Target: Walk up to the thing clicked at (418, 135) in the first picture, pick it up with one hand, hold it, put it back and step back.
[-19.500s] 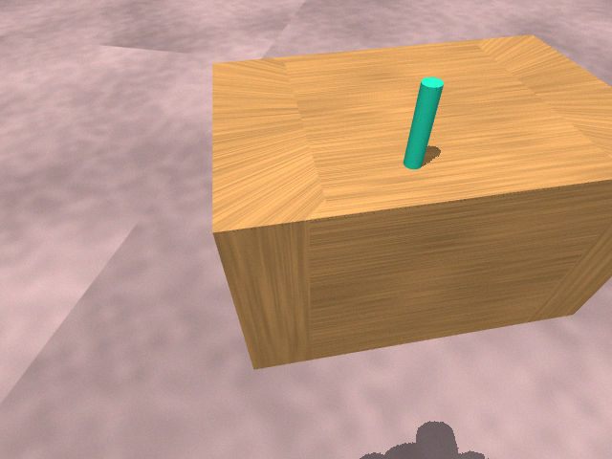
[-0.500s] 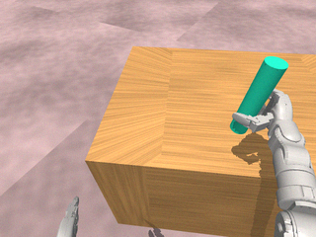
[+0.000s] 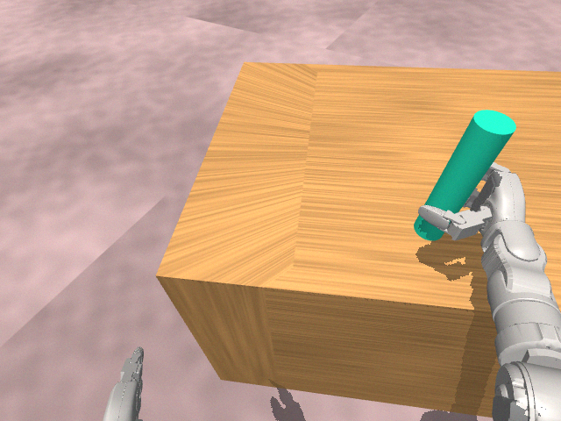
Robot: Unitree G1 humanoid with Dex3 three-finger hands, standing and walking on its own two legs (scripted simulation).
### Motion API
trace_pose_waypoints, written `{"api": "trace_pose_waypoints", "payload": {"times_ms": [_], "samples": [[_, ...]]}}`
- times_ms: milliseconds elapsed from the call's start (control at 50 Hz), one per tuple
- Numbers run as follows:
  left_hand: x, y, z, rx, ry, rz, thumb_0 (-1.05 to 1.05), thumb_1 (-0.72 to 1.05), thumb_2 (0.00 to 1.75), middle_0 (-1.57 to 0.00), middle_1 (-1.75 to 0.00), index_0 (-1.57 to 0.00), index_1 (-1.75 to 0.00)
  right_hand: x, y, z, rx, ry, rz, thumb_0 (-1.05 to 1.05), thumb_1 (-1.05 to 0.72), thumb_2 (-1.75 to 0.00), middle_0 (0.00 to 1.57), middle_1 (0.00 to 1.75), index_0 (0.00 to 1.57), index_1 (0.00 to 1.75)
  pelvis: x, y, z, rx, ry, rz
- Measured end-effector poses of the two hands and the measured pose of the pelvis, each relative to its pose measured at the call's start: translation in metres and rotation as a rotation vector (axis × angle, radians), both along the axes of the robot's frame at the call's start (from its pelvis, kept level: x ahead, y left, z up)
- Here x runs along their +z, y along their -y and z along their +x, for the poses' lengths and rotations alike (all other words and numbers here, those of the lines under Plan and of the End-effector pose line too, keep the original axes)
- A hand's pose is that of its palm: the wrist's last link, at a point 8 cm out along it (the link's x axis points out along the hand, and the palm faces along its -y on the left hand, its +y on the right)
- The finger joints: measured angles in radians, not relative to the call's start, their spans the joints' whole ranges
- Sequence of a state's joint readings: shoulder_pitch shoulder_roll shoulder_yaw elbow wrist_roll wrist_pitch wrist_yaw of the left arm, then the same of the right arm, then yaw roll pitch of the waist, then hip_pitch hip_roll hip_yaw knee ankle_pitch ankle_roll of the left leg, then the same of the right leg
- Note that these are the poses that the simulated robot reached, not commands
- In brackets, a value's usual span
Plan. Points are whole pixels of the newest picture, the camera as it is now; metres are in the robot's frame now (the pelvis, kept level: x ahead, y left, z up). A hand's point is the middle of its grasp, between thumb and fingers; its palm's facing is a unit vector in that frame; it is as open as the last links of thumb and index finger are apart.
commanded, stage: lower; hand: right
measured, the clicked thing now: (455, 184) +0.41 -0.19 +0.14
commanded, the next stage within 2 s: loosen in 1.20 s
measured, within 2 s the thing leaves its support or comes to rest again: rests again in 1.16 s
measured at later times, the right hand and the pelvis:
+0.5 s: hand (438, 220) +0.42 -0.20 +0.04, palm faces +0.10 +0.99 +0.03, open 8.6 cm; pelvis +0.00 +0.00 -0.02, yaw +0 degrees
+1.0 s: hand (431, 231) +0.43 -0.20 +0.01, palm faces +0.11 +0.99 +0.03, open 8.6 cm; pelvis -0.01 -0.01 -0.04, yaw +0 degrees
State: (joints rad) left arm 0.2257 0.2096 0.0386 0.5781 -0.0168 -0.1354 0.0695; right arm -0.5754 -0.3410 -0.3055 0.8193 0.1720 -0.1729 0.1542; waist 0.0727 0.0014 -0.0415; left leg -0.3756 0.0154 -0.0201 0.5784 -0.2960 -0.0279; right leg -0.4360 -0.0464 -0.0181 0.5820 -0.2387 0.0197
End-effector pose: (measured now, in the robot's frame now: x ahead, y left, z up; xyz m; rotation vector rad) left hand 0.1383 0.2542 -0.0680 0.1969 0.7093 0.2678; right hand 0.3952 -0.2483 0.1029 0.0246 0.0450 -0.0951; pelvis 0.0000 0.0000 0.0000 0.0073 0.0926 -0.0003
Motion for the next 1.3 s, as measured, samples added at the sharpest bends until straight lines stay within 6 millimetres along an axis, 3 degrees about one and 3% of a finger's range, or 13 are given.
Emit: {"api": "trace_pose_waypoints", "payload": {"times_ms": [180,320,840,1300], "samples": [[0.004,-0.009,0.001,0.010,0.009,0.039,-0.01,-0.55,0.07,-0.06,-0.05,-0.05,-0.05,-0.031,-0.002,0.000,-0.002,-0.016,0.014,-0.03,0.43,-0.99,0.95,1.33,0.99,1.33,-0.006,0.000,0.001,0.002,-0.031,0.003],[0.000,-0.003,0.001,-0.001,0.004,0.038,-0.01,-0.55,0.07,-0.06,-0.05,-0.05,-0.05,-0.047,-0.002,0.001,0.000,-0.003,0.002,-0.03,0.43,-0.99,0.94,1.33,0.99,1.33,-0.013,0.001,0.000,0.004,-0.059,0.008],[0.002,0.003,-0.004,-0.029,0.045,0.072,-0.01,-0.55,0.07,-0.06,-0.05,-0.05,-0.06,-0.084,0.000,0.004,-0.010,0.008,0.004,-0.03,0.43,-0.99,0.94,1.35,0.98,1.35,-0.034,0.007,-0.003,0.006,-0.131,0.015],[0.002,-0.003,-0.010,-0.042,0.063,0.107,-0.01,-0.54,0.06,-0.06,-0.05,-0.05,-0.05,-0.102,-0.001,0.005,-0.026,0.030,-0.003,-0.03,0.45,-1.00,0.95,1.36,0.99,1.36,-0.051,0.004,-0.011,0.001,-0.169,0.019]]}}
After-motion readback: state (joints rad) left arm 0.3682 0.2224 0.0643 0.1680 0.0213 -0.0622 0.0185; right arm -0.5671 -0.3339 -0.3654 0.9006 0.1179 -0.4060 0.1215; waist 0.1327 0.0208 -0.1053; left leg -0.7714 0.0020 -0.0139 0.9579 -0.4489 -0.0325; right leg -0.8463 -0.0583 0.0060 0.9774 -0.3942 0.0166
